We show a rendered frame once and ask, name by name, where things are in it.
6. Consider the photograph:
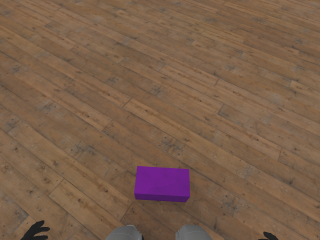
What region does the carton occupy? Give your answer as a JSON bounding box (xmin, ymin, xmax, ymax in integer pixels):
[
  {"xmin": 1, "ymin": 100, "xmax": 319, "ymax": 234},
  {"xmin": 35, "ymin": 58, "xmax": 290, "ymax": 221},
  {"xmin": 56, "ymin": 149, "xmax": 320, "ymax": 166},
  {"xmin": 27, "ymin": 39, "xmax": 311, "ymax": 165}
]
[{"xmin": 134, "ymin": 166, "xmax": 190, "ymax": 203}]

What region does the right robot thigh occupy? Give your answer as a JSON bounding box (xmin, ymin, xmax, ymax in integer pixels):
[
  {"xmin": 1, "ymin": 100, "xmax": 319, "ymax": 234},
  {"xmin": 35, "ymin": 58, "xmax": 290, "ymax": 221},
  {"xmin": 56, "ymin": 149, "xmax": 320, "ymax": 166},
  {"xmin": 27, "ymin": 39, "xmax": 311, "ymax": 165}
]
[{"xmin": 175, "ymin": 224, "xmax": 213, "ymax": 240}]

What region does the left robot hand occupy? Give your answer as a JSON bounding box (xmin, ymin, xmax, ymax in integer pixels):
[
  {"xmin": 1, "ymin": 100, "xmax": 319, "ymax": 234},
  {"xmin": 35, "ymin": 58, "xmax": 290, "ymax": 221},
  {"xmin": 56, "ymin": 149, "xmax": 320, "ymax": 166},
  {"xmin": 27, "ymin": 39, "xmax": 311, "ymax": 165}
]
[{"xmin": 21, "ymin": 220, "xmax": 50, "ymax": 240}]

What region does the left robot thigh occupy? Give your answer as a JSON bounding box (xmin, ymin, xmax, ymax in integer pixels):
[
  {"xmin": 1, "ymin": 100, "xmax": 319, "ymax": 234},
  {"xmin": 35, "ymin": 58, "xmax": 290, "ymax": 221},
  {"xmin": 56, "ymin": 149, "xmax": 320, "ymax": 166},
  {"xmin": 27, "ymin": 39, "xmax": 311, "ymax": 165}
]
[{"xmin": 105, "ymin": 226, "xmax": 142, "ymax": 240}]

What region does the robot thigh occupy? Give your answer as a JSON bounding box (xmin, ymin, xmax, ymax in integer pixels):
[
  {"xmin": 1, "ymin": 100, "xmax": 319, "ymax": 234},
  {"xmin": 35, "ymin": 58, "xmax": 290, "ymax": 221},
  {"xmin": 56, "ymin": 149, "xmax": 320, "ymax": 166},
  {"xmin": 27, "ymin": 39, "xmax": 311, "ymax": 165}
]
[
  {"xmin": 105, "ymin": 226, "xmax": 142, "ymax": 240},
  {"xmin": 175, "ymin": 224, "xmax": 213, "ymax": 240}
]

